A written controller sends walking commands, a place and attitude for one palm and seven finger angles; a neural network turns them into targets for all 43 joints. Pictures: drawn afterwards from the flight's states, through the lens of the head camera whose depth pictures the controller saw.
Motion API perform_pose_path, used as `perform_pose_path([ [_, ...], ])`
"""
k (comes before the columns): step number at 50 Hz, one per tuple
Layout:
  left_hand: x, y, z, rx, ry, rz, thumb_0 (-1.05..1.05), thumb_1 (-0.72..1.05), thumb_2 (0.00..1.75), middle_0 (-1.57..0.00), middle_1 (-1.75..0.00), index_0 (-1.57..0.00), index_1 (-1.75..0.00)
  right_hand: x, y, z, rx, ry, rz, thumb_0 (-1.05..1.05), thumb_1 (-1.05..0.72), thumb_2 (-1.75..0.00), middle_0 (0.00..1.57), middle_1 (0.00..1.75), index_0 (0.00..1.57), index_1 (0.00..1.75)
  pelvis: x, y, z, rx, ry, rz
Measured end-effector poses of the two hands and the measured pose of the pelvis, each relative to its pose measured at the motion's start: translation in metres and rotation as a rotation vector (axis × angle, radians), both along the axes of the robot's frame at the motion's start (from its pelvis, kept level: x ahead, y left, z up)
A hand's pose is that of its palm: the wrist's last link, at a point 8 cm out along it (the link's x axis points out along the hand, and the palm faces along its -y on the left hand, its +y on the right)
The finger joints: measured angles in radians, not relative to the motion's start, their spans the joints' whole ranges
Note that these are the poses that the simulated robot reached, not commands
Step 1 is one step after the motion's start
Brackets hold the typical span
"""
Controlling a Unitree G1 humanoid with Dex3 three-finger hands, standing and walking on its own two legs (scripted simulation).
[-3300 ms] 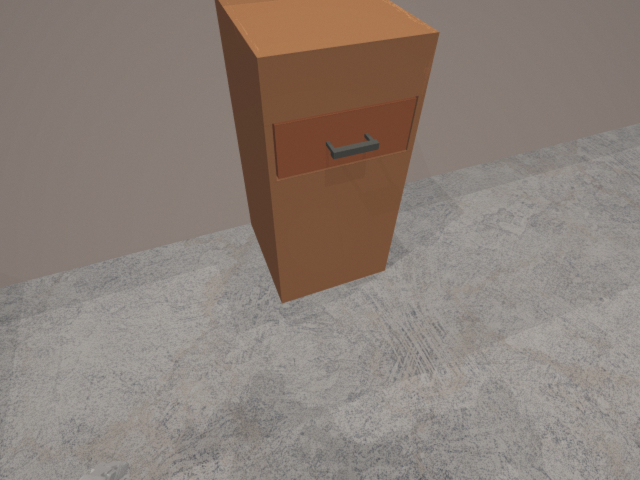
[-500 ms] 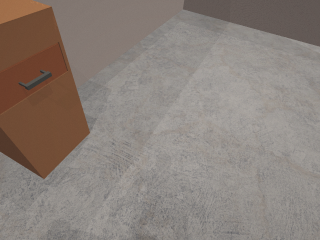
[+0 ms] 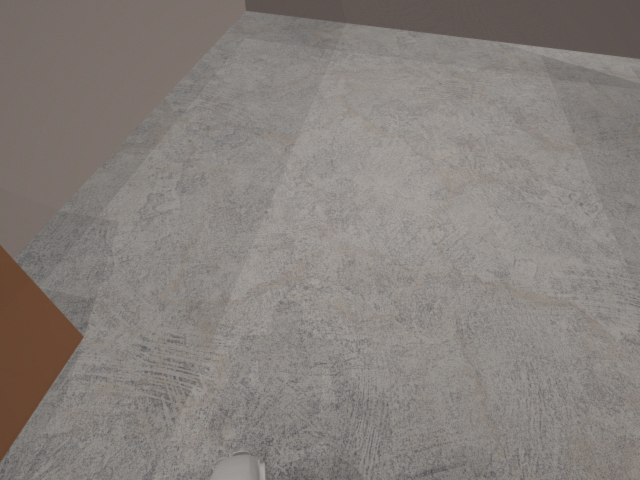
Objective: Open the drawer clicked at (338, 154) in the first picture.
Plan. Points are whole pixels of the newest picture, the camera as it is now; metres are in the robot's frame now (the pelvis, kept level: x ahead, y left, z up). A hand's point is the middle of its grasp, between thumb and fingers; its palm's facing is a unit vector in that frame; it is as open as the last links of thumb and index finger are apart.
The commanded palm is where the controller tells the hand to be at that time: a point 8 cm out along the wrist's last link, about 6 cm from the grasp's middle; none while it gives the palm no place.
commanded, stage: walk to a spot facing it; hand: left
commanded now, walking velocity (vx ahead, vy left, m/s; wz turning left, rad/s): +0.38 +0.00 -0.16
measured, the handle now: out of the picture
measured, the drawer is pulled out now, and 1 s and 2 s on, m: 0.00 0.00 0.00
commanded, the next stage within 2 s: turn to face it in 0.88 s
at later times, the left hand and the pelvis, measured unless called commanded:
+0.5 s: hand (186, 393) +0.28 +0.23 -0.17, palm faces -0.11 -0.99 -0.12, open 7.4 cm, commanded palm none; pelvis +0.21 +0.06 +0.01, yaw -10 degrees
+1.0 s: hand (265, 271) +0.52 +0.13 -0.16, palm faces -0.25 -0.94 -0.23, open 7.2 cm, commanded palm none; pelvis +0.42 -0.04 +0.00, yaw -17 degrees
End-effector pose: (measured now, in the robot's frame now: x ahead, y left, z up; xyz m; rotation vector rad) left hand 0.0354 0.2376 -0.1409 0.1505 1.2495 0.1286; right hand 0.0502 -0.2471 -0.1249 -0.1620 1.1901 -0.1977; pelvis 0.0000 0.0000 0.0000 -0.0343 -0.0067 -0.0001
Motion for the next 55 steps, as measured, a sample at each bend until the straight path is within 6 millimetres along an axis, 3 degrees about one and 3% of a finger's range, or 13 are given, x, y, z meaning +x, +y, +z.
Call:
perform_pose_path([
  [6,0.004,0.028,-0.027,-0.033,0.132,0.052,0.00,0.92,0.89,-0.21,-0.30,-0.20,-0.30,0.104,0.038,0.003,-0.015,-0.128,0.061,0.00,-0.90,-0.89,0.20,0.30,0.20,0.30,0.061,0.030,-0.015,-0.024,-0.006,-0.028],
  [9,0.021,0.043,-0.037,-0.043,0.189,0.044,0.00,0.92,0.89,-0.21,-0.30,-0.20,-0.30,0.128,0.054,0.003,-0.033,-0.154,0.051,0.00,-0.90,-0.89,0.20,0.30,0.20,0.30,0.086,0.044,-0.019,-0.011,-0.018,-0.059],
  [13,0.071,0.056,-0.024,-0.047,0.174,0.001,0.01,0.92,0.89,-0.20,-0.30,-0.20,-0.30,0.122,0.070,0.009,-0.028,-0.091,-0.029,-0.01,-0.91,-0.89,0.20,0.30,0.21,0.30,0.118,0.055,-0.005,-0.011,-0.025,-0.089],
  [16,0.117,0.060,-0.014,-0.050,0.125,-0.025,0.01,0.92,0.89,-0.20,-0.30,-0.19,-0.30,0.108,0.069,0.015,-0.052,-0.024,-0.106,-0.02,-0.94,-0.89,0.21,0.30,0.21,0.30,0.141,0.062,0.004,-0.009,-0.022,-0.108],
  [23,0.216,0.048,-0.007,-0.062,0.059,-0.088,0.00,0.92,0.89,-0.20,-0.30,-0.19,-0.30,0.072,0.088,0.010,-0.009,0.189,-0.227,-0.01,-0.93,-0.89,0.20,0.30,0.20,0.30,0.196,0.062,0.009,0.009,-0.013,-0.155],
  [31,0.340,0.006,-0.008,-0.053,0.029,-0.232,0.00,0.93,0.89,-0.20,-0.30,-0.19,-0.30,0.059,0.123,-0.003,0.120,0.375,-0.370,0.00,-0.91,-0.89,0.20,0.30,0.20,0.30,0.265,0.039,0.000,0.021,-0.012,-0.215],
  [37,0.447,-0.051,-0.015,-0.041,-0.083,-0.331,0.00,0.92,0.89,-0.20,-0.30,-0.19,-0.30,0.078,0.124,-0.019,0.221,0.506,-0.448,0.00,-0.90,-0.89,0.20,0.30,0.21,0.30,0.326,0.000,-0.021,0.026,-0.008,-0.259],
  [39,0.469,-0.064,-0.017,-0.036,-0.127,-0.323,0.00,0.92,0.89,-0.20,-0.30,-0.20,-0.30,0.100,0.110,-0.026,0.235,0.508,-0.455,0.00,-0.90,-0.89,0.20,0.30,0.21,0.30,0.342,-0.013,-0.026,0.029,-0.014,-0.277],
  [41,0.479,-0.071,-0.014,-0.032,-0.129,-0.303,0.00,0.92,0.89,-0.20,-0.30,-0.20,-0.30,0.134,0.087,-0.031,0.217,0.452,-0.449,0.00,-0.90,-0.89,0.21,0.30,0.21,0.30,0.357,-0.023,-0.023,0.029,-0.030,-0.279],
  [47,0.491,-0.065,0.007,0.039,-0.069,-0.282,-0.02,0.95,0.89,-0.21,-0.30,-0.20,-0.30,0.279,0.006,-0.026,0.109,0.132,-0.383,0.00,-0.91,-0.89,0.20,0.30,0.20,0.30,0.401,-0.040,-0.003,0.033,-0.029,-0.305],
  [49,0.491,-0.064,0.010,0.046,-0.033,-0.283,-0.02,0.95,0.89,-0.20,-0.30,-0.20,-0.30,0.318,-0.017,-0.020,0.068,0.059,-0.366,0.01,-0.93,-0.89,0.20,0.30,0.20,0.30,0.416,-0.042,0.000,0.031,-0.024,-0.304],
  [52,0.492,-0.064,0.010,0.037,0.014,-0.265,-0.01,0.94,0.89,-0.20,-0.30,-0.20,-0.30,0.368,-0.039,-0.012,0.036,-0.014,-0.333,0.01,-0.94,-0.89,0.20,0.30,0.20,0.30,0.439,-0.045,0.003,0.025,-0.019,-0.298],
  [55,0.491,-0.067,0.004,0.014,0.053,-0.230,0.00,0.93,0.89,-0.20,-0.30,-0.20,-0.30,0.410,-0.048,-0.007,0.021,-0.036,-0.284,0.01,-0.93,-0.89,0.20,0.30,0.20,0.30,0.462,-0.045,0.002,0.016,-0.018,-0.275],
])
